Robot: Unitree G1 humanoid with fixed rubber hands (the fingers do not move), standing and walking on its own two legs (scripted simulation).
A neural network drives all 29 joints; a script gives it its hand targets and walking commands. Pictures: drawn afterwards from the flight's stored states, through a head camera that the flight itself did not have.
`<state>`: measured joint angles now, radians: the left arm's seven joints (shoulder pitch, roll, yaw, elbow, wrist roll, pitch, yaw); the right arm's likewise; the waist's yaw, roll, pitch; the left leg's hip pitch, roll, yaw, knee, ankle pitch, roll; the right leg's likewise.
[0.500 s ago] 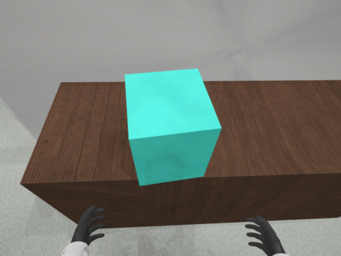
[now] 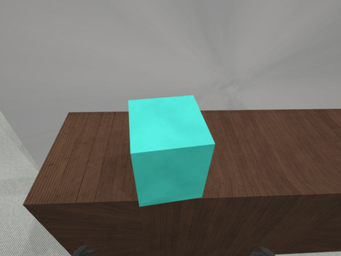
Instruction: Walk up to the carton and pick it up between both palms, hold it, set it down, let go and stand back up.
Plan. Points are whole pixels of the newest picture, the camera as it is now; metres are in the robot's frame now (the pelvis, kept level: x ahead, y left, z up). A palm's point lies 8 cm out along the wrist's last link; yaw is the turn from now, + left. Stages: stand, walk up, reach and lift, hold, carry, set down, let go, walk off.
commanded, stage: stand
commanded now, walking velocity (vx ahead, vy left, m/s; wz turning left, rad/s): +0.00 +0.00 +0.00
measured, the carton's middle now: (166, 150) +0.44 +0.05 -0.01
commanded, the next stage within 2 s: none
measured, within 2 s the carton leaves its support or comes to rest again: neither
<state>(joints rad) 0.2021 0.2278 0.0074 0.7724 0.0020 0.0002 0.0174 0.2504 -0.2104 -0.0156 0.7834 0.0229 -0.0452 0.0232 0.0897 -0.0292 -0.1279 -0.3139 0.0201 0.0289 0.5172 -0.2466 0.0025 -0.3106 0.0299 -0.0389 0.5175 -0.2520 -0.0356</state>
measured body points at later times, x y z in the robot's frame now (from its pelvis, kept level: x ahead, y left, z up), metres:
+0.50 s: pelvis -0.01 +0.00 +0.00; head -0.05 +0.01 +0.45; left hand +0.07 +0.26 -0.13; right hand +0.10 -0.24 -0.11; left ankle +0.01 +0.12 -0.74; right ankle +0.01 -0.09 -0.74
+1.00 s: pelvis -0.01 +0.01 +0.00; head -0.05 +0.02 +0.45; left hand +0.05 +0.26 -0.14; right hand +0.09 -0.23 -0.11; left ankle +0.01 +0.12 -0.74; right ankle +0.01 -0.09 -0.74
